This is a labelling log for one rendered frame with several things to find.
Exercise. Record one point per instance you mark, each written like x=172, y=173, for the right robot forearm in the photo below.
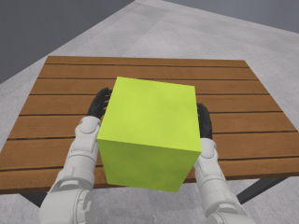
x=215, y=192

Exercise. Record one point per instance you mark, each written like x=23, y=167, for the left robot hand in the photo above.
x=99, y=102

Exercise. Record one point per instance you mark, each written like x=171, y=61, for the carton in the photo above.
x=149, y=137

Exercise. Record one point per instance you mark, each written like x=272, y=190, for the left robot upper arm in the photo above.
x=72, y=206

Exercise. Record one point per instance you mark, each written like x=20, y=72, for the left robot forearm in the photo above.
x=80, y=160

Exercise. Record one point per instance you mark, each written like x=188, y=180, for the right robot hand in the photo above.
x=205, y=125

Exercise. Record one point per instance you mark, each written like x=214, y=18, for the table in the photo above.
x=254, y=138

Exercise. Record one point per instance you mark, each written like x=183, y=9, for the right robot upper arm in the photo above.
x=228, y=218

